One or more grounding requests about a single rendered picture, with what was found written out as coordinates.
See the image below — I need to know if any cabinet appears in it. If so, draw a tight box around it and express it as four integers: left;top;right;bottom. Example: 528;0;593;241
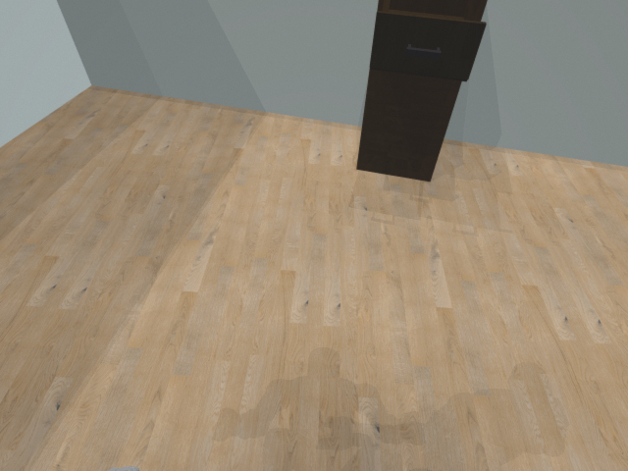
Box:
356;0;488;182

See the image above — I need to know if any handle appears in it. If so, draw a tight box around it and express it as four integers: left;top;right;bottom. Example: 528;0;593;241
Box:
405;44;442;60

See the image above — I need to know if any drawer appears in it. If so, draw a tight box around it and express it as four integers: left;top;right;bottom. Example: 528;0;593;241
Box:
370;11;486;81

